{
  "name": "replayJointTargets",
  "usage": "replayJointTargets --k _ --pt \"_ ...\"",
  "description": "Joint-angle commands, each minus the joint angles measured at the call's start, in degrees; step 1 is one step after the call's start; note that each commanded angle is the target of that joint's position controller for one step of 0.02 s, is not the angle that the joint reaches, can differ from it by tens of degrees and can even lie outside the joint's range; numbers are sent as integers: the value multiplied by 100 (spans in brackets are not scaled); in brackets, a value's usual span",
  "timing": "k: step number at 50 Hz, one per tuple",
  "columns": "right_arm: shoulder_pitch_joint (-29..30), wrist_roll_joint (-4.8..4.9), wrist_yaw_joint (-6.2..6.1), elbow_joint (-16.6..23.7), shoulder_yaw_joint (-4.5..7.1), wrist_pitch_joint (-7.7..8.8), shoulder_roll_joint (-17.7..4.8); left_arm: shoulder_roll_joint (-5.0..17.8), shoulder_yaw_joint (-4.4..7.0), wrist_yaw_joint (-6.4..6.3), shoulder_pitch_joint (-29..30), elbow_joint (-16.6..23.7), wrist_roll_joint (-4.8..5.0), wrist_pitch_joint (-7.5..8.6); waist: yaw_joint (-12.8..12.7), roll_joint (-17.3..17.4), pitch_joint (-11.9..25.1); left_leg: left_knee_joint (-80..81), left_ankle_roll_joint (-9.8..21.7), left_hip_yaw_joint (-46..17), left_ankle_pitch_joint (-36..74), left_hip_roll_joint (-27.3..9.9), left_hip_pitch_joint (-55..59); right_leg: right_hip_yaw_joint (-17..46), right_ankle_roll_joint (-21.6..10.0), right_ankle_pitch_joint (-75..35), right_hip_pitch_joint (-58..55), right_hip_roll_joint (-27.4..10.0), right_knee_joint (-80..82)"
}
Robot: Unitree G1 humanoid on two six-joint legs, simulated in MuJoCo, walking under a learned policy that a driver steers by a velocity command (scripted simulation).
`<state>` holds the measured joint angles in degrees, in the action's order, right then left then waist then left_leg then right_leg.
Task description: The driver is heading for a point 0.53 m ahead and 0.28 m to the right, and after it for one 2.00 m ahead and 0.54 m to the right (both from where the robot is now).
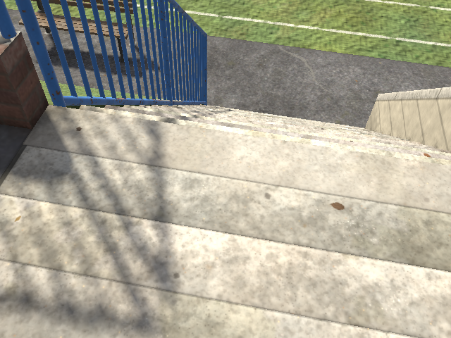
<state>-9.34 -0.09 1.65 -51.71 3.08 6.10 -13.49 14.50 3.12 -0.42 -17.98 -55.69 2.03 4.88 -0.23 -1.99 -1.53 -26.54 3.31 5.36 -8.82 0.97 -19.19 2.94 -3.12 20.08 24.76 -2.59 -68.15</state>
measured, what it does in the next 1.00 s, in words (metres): walks ahead, turning right: right foot, then left foot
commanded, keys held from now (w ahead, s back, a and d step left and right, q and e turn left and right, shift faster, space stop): w+e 0.68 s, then e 0.32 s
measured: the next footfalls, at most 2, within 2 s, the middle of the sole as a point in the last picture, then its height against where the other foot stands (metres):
right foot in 0.44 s outside the picture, level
left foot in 0.90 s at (258, 267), level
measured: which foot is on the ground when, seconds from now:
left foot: down 0.00-0.44, up 0.46-0.88, down 0.90-1.00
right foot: up 0.00-0.42, down 0.44-0.90, up 0.92-1.00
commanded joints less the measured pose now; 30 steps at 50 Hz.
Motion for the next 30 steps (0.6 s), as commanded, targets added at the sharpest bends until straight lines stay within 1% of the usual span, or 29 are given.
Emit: replayJointTargets --k 1,2,4,5,8,10,13,15,16,17,18,19,20,21,22,23,24,25,26,27,28,29,30 --pt "-128 -78 0 82 81 120 -387 260 148 -53 -331 233 -1 -104 -58 773 254 1821 702 -1335 184 -1498 744 336 -59 -608 796 -565 4" --pt "-194 -90 -21 16 107 137 -475 205 155 -61 -322 249 3 -156 -98 717 164 1900 735 -1089 475 -1484 674 349 -40 -768 892 -561 57" --pt "-320 -113 -86 -72 147 149 -611 252 196 -73 -32 377 -22 -206 -84 580 10 1970 744 -731 917 -1490 770 471 10 -1250 1328 -543 368" --pt "-384 -117 -125 -109 154 140 -633 268 212 -66 136 443 -41 -207 -54 530 -41 1977 726 -587 1073 -1485 893 522 39 -1513 1544 -513 625" --pt "-484 -117 -217 -150 150 107 -690 227 217 15 560 607 -75 -159 29 487 -98 1998 604 -145 1351 -1417 1156 411 78 -2324 1693 -416 1547" --pt "-579 -86 -267 -171 153 82 -751 156 176 90 951 749 -94 -147 159 442 -196 2046 531 108 1386 -1413 1302 123 73 -2636 1634 -384 2132" --pt "-955 -37 -313 -297 178 -8 -827 47 105 202 1533 1033 -105 -148 390 344 -404 1921 515 305 1630 -1602 1946 -141 13 -2553 1912 -368 2681" --pt "-1124 1 -321 -350 206 -102 -882 24 80 280 1812 1241 -93 -152 467 334 -479 1689 511 405 1967 -1751 2454 -320 -49 -2204 2120 -328 2904" --pt "-1147 20 -326 -354 222 -150 -917 28 76 322 1906 1341 -83 -154 463 356 -492 1537 496 467 2251 -1811 2629 -439 -94 -1965 2120 -282 2982" --pt "-1082 36 -333 -327 238 -191 -966 56 87 362 1915 1423 -73 -157 390 413 -458 1328 452 568 2812 -1832 2697 -588 -167 -1700 1935 -191 3071" --pt "-978 52 -348 -277 261 -223 -1047 130 119 393 1837 1480 -69 -164 275 528 -331 1028 391 677 3729 -1822 2707 -787 -262 -1426 1561 -27 3113" --pt "-897 70 -370 -231 290 -252 -1146 243 173 410 1656 1508 -70 -181 120 687 -123 608 335 749 4738 -1819 2718 -979 -369 -1138 1102 180 3077" --pt "-795 80 -390 -186 315 -287 -1235 415 262 415 1215 1462 -55 -196 -163 817 159 -88 278 799 5527 -1794 2639 -1103 -507 -883 450 401 3068" --pt "-640 107 -395 -130 318 -311 -1277 695 412 388 434 1297 -39 -198 -614 780 578 -1161 153 879 5615 -1635 2315 -1125 -704 -1125 -671 628 3454" --pt "-578 96 -392 -29 296 -273 -1247 1152 624 274 -509 1074 -60 -228 -1057 399 1070 -2784 -98 875 4182 -1361 1116 -351 -995 -1315 -2396 358 3856" --pt "-1073 -110 -261 245 28 -105 -307 1759 721 197 -599 1032 -32 -222 -426 -1171 1463 -4943 -438 551 -1588 -204 -1627 2665 -1975 -993 -4449 -1175 4061" --pt "-704 107 -159 407 31 193 -555 1454 592 202 -788 1160 -126 -143 -605 -725 2276 -5763 -356 -891 -2493 149 -2427 4507 -2359 -607 -4971 -1736 4987" --pt "-60 304 -108 603 112 336 -819 1088 492 204 -631 1144 -175 -85 -731 -403 1600 -5632 -178 -1120 -1969 -193 -2923 3648 -1974 -1009 -4605 -1517 5095" --pt "41 273 -120 634 96 385 -796 851 422 207 -196 1219 -124 -46 -463 10 1077 -5073 -95 -1091 -1440 -462 -2762 2816 -1729 -1491 -3731 -1266 5090" --pt "34 135 -165 564 141 360 -818 667 359 220 250 1331 -111 -34 -200 307 729 -4580 -136 -1035 -1209 -640 -2367 2262 -1554 -2024 -2855 -1031 5171" --pt "-104 75 -177 559 200 274 -886 540 302 200 476 1426 -148 -20 8 247 633 -4263 -194 -1067 -1053 -770 -1926 1951 -1491 -2381 -2283 -887 5293" --pt "-182 42 -174 581 224 180 -875 549 290 180 542 1471 -152 -18 125 232 567 -4016 -274 -1055 -979 -806 -1685 1839 -1471 -2487 -1939 -789 5412" --pt "-205 2 -181 619 225 108 -801 637 304 150 528 1482 -126 -9 187 221 496 -3730 -376 -987 -912 -806 -1604 1703 -1476 -2651 -1686 -737 5486"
